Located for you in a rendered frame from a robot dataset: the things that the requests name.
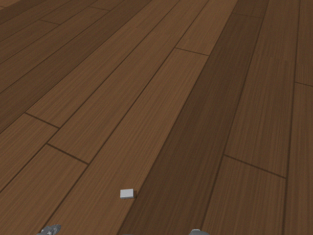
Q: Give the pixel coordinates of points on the left robot hand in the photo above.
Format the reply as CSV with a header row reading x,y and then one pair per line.
x,y
50,230

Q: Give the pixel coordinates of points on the small box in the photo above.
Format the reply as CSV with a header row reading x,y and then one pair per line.
x,y
126,193

